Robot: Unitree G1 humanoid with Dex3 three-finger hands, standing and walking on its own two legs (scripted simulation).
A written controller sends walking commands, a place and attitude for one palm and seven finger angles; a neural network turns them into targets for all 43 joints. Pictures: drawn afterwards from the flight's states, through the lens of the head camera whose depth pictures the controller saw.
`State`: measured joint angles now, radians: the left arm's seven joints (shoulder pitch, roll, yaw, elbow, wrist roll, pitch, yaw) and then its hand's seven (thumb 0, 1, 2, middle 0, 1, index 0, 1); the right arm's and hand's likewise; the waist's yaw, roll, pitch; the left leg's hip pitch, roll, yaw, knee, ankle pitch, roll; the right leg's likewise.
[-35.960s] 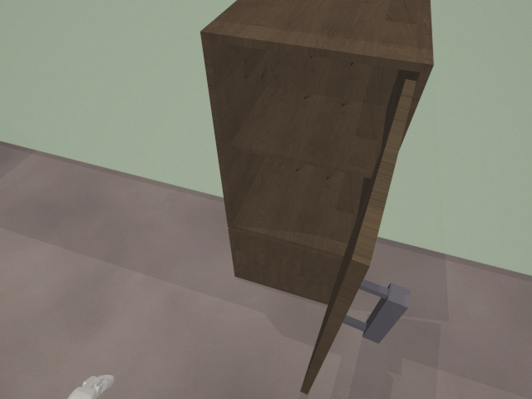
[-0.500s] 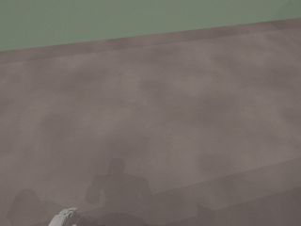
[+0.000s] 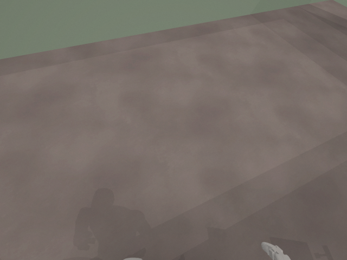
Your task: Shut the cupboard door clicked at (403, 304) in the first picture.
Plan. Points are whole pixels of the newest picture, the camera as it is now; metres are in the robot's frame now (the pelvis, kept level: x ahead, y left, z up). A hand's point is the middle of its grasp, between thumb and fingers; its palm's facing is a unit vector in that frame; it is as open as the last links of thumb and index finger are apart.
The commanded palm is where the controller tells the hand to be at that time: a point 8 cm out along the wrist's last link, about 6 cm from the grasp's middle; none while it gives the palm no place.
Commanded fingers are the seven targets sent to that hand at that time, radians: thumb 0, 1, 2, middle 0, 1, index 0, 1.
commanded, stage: turn to face it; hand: left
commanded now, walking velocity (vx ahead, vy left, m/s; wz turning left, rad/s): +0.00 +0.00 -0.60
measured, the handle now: out of the picture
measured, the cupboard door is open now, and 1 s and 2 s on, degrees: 69 69 69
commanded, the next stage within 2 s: none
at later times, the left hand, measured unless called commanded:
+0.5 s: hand (127, 239) +0.18 +0.13 -0.14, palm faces -0.33 -0.90 -0.28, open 7.4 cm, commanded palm none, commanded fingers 0.00 0.90 0.90 -0.20 -0.30 -0.20 -0.30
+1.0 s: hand (125, 230) +0.21 +0.14 -0.17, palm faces -0.53 -0.83 -0.19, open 7.4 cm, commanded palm none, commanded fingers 0.00 0.90 0.90 -0.20 -0.30 -0.20 -0.30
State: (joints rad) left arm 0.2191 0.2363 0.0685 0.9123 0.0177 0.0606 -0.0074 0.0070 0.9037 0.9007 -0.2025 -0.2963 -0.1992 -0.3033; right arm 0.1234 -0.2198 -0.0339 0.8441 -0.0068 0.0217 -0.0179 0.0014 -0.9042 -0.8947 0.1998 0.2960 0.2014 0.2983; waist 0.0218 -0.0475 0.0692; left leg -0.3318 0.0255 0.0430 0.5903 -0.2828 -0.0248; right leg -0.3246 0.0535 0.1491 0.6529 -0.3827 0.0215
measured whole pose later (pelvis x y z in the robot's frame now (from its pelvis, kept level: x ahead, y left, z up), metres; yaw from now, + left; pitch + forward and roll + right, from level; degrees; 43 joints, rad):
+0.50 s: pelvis +0.00 -0.03 -0.01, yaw -18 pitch +0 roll -1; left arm 0.12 0.23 0.05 0.88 0.02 0.03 -0.03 0.01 0.91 0.90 -0.20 -0.30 -0.19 -0.30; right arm 0.25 -0.29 -0.07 0.93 -0.01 0.07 -0.01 0.00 -0.90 -0.89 0.20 0.30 0.20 0.30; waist -0.03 0.07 0.09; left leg -0.37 0.17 0.14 0.93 -0.53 -0.07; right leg -0.29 -0.01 -0.06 0.64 -0.36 -0.01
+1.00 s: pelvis +0.04 +0.00 +0.01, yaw -36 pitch +1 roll -2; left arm 0.21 0.27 0.09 0.92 0.02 0.08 -0.02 0.01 0.91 0.90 -0.20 -0.30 -0.20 -0.30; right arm 0.15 -0.20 -0.01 0.83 -0.02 0.02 -0.02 0.00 -0.90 -0.89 0.20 0.30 0.20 0.30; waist 0.03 -0.06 0.08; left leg -0.29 0.06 0.10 0.58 -0.31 0.03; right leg -0.46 0.05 0.06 1.06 -0.50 0.04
